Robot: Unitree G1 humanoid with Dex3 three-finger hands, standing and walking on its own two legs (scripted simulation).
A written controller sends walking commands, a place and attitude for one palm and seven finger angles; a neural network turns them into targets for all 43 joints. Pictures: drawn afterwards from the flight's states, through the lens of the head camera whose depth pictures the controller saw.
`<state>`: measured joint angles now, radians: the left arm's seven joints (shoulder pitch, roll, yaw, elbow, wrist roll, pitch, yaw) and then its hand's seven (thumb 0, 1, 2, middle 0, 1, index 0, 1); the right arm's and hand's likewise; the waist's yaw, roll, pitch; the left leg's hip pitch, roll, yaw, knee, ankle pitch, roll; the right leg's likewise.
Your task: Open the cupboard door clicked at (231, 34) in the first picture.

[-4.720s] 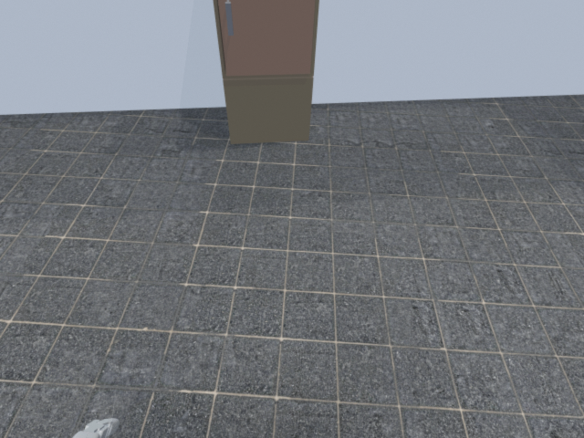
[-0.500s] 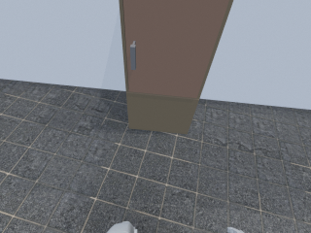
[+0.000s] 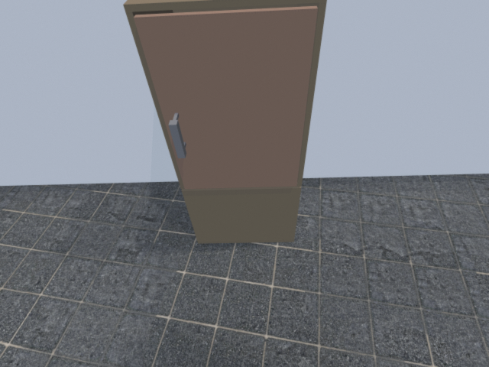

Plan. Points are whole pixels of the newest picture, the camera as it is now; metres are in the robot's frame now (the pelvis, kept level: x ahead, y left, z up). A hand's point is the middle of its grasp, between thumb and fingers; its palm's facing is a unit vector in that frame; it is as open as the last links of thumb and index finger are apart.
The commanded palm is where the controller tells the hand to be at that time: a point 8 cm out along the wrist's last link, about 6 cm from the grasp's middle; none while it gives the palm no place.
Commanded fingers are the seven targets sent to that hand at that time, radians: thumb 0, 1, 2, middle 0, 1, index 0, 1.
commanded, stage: take the last steps up to it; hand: left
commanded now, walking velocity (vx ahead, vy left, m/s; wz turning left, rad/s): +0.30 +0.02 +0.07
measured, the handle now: (179, 135) +0.75 +0.23 -0.07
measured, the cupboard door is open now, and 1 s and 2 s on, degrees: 0 0 0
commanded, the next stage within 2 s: come to a stop and stand still in 0.42 s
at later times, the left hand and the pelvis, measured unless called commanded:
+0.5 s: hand out of the picture +0.05 +0.16 -0.18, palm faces +0.17 -0.98 -0.12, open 7.4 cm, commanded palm none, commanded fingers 0.00 0.90 0.90 -0.20 -0.30 -0.20 -0.30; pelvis +0.16 +0.04 -0.01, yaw +3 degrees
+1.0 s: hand (165, 308) +0.27 +0.19 -0.15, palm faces +0.03 -0.96 -0.27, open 7.4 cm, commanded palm none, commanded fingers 0.00 0.90 0.90 -0.20 -0.30 -0.20 -0.30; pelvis +0.20 +0.00 +0.00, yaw +1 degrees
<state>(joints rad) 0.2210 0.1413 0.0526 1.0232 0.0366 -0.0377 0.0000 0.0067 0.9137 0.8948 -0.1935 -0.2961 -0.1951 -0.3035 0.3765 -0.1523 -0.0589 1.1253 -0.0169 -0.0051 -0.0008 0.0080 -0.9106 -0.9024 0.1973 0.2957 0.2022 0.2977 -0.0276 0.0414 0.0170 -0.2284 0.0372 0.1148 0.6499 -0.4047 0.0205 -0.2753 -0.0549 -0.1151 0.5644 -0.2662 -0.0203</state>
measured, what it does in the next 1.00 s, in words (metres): walks ahead: left foot, then right foot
